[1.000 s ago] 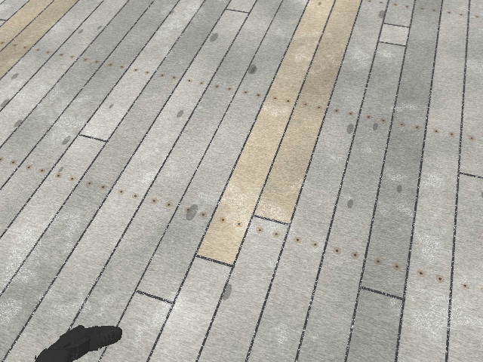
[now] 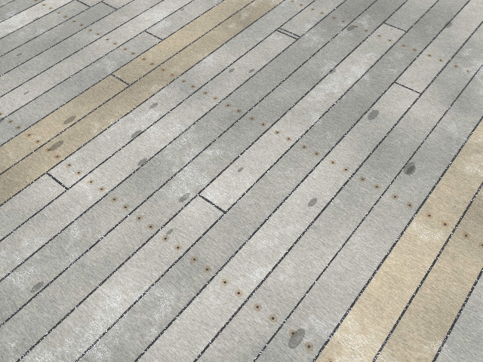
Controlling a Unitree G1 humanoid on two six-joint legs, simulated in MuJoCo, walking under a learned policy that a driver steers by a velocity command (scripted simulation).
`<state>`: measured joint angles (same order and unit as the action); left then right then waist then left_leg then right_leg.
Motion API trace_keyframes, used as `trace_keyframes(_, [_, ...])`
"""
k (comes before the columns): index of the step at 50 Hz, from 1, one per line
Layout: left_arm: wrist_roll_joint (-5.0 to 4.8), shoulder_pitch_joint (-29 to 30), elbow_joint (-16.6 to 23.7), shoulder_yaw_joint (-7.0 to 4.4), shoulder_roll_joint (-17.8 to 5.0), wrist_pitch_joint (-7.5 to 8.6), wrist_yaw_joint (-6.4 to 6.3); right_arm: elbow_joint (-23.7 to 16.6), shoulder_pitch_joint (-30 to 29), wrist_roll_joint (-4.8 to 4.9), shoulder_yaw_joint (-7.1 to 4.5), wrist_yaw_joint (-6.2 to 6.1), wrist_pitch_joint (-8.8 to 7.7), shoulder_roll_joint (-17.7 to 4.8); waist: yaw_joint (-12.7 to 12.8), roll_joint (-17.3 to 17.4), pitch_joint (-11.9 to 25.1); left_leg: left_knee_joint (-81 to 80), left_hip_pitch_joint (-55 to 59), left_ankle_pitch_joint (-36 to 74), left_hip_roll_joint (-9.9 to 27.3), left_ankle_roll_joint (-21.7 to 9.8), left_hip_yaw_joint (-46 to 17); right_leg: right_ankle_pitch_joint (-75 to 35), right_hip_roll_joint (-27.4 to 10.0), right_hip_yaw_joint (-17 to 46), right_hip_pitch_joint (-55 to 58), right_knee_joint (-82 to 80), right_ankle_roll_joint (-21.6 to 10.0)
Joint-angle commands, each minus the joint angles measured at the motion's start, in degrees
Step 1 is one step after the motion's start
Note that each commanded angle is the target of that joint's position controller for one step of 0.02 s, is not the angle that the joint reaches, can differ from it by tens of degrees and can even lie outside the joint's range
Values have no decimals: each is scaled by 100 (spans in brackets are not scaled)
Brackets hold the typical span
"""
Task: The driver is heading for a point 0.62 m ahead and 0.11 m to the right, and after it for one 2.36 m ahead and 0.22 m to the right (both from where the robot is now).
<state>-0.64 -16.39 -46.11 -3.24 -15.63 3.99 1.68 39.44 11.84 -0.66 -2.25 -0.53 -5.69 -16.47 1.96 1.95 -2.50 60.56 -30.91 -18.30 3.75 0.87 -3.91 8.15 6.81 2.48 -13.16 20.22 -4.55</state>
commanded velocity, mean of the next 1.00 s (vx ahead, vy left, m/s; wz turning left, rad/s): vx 0.48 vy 0.00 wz -0.43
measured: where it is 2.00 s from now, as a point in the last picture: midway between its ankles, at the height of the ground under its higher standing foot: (322, 245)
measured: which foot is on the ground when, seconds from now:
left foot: up 0.00-0.24, down 0.26-0.80, up 0.82-1.00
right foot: down 0.00-0.28, up 0.30-0.76, down 0.78-1.00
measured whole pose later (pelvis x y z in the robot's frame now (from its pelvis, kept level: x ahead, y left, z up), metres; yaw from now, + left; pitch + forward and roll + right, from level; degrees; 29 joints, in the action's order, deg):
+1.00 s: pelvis +0.50 -0.12 +0.00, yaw -27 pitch +0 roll -1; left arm 0.9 -13.3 -42.2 -3.0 -14.8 3.9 1.6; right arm 45.3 13.0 1.5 -3.2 -0.1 -3.4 -18.2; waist 0.3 2.3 -3.5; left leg 63.8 -33.6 -17.7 6.0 1.6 -2.9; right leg 10.5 3.4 -5.2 -11.7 21.4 -4.3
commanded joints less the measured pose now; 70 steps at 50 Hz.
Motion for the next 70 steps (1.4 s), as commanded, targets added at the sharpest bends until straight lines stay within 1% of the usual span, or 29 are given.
trace_keyframes(1, [-57,251,467,-216,-887,85,-130,-441,-28,-56,-124,-22,-26,-446,-201,-475,154,-914,-371,455,115,217,40,-900,-1444,1545,44,-1031,-1176])
trace_keyframes(7, [-140,-375,312,-276,-1030,-68,-238,-727,-1199,75,-72,89,-119,-349,241,-561,164,-2882,543,2316,-363,303,24,-447,-1226,1493,-179,-676,-753])
trace_keyframes(12, [-94,-357,358,-275,-941,-166,-260,-634,-587,118,-281,89,-200,-723,-271,-838,415,-3570,1661,1571,-339,-112,-57,-530,-1300,2073,321,452,-392])
trace_keyframes(13, [-41,-292,446,-180,-676,-147,-227,-536,93,41,-373,46,-221,-959,-616,-622,984,-3536,2776,1384,119,-393,-368,-481,-993,1789,3,1479,-217])
trace_keyframes(14, [28,-534,574,-62,-276,-125,-234,-464,840,-32,-455,-2,-184,-1298,-754,315,1803,-3561,4455,781,1209,-810,-1743,927,-394,1083,-1147,3234,72])
trace_keyframes(15, [-155,-1076,763,-9,-299,-72,-229,-260,1098,-5,-510,69,-94,-1483,-471,2087,2135,-4155,5161,-631,2176,-1502,-4184,2677,-212,643,-2723,4691,242])
trace_keyframes(16, [-215,-941,604,-127,-840,-95,-242,-390,784,48,-376,85,-79,-899,-550,1145,1462,-4362,4623,-1377,1979,-1355,-3954,2261,-622,827,-3142,5272,318])
trace_keyframes(18, [-73,-133,696,-178,-906,-133,-216,-381,415,-9,-272,81,-34,-587,-559,180,504,-4419,3340,280,1416,-1021,-2084,1437,-963,568,-2904,5146,401])
trace_keyframes(23, [-94,125,914,-162,-509,-303,-137,-138,68,36,-277,85,-119,-525,-253,388,91,-5139,2396,1217,1049,-1137,-677,692,-1307,360,-2658,4410,522])
trace_keyframes(30, [-57,1159,1215,-51,-326,-200,56,198,332,70,-387,25,-40,-906,-571,95,-80,-5228,2743,2175,973,-1009,657,-994,-1237,-27,-2549,2367,489])
trace_keyframes(34, [-83,1721,1498,-40,-359,-197,173,409,635,171,-447,19,74,-1098,-681,88,-250,-5043,3312,2535,1189,-894,964,-691,-1129,-295,-2522,1737,264])
trace_keyframes(37, [-41,1483,1576,-165,-606,-239,203,442,615,243,-515,-24,185,-1328,-362,333,94,-4071,3638,5004,1214,-714,1304,180,-677,-739,-1726,1555,-72])
trace_keyframes(39, [-35,-29,1195,-421,-987,-269,92,527,722,262,-422,-49,225,-1216,516,148,941,-2160,2776,5508,978,-507,1520,-191,-300,-713,763,974,-471])
trace_keyframes(40, [-37,-905,991,-528,-1447,-317,-44,425,889,23,-223,-25,177,-746,702,-818,1608,-290,1102,2327,651,-289,1543,-575,-1526,953,2716,1112,-838])
trace_keyframes(41, [-67,-714,1069,-500,-1757,-247,-36,285,1406,67,-28,76,44,-307,190,-1769,2555,1543,-763,-1640,-368,-68,737,646,-2951,4100,3975,212,-1932])
trace_keyframes(42, [-7,-707,1095,-360,-1215,-195,-12,327,735,313,-210,129,-62,-993,606,-758,2330,1910,-1215,-1421,-116,-151,-78,983,-2896,3771,3595,-149,-1623])
trace_keyframes(43, [36,-460,1020,-295,-1064,-132,-7,134,197,454,-225,147,-98,-1042,574,-686,1435,1738,-1425,-991,76,-235,-3,583,-2676,2746,2773,-211,-1350])
trace_keyframes(45, [84,237,954,-173,-702,-31,-5,217,142,240,-221,66,-32,-885,68,-390,596,920,-901,-202,467,-154,11,-770,-2247,1551,1257,-465,-1042])
trace_keyframes(49, [176,699,774,-171,-628,163,-33,521,797,205,-223,6,280,-591,-435,-450,393,399,-8,225,313,153,-50,-3237,-2009,106,185,-772,-928])
trace_keyframes(55, [165,662,499,-192,-764,39,-269,140,-117,118,-115,142,274,-267,-94,-555,296,-1863,122,2209,112,166,343,-3365,-1725,-982,500,-766,-588])
trace_keyframes(59, [55,553,345,-260,-927,-199,-351,-148,-324,107,-189,335,300,-434,-32,-564,309,-2373,-122,1664,32,-51,450,-3391,-2112,-917,1264,-248,-557])
trace_keyframes(62, [-58,749,396,-302,-992,-359,-450,-206,101,78,-311,418,318,-628,-323,-626,477,-2690,401,1003,-296,-356,722,-4072,-2112,-968,1319,873,-330])
trace_keyframes(63, [-68,765,419,-276,-912,-389,-473,-94,619,65,-415,374,291,-803,-588,-408,755,-3211,1160,1606,-525,-544,782,-3958,-1811,-1135,1136,1797,-101])
trace_keyframes(64, [55,544,491,-231,-832,-352,-462,-123,987,25,-561,247,283,-1311,-702,397,1180,-3411,2377,4180,122,-933,-326,-2338,-1292,-1231,212,3249,318])
trace_keyframes(65, [334,68,630,-65,-307,-309,-364,-260,885,-49,-604,158,313,-1762,-208,1588,1733,-3154,3973,6560,1553,-2159,-2530,3021,-147,-910,-1751,5223,768])
trace_keyframes(66, [176,124,540,-87,-637,-262,-253,-418,865,-63,-502,179,324,-1388,-486,944,2675,-3545,4243,5257,1733,-2559,-3176,3156,-175,383,-2052,5929,746])
trace_keyframes(67, [-18,508,616,-147,-861,-271,-215,-556,415,7,-464,184,338,-1178,-491,460,2090,-3719,3766,4246,1508,-2299,-2622,2735,-428,459,-2363,5928,663])
trace_keyframes(68, [9,742,634,-152,-825,-306,-250,-578,128,132,-415,148,384,-962,-387,-37,1507,-3863,3165,3315,1214,-1946,-2191,2326,-633,393,-2498,5560,655])
trace_keyframes(70, [115,869,637,-181,-790,-422,-325,-624,-139,179,-326,64,496,-716,-163,-227,961,-4312,2011,1532,731,-1502,-1741,1757,-837,295,-2040,4628,631])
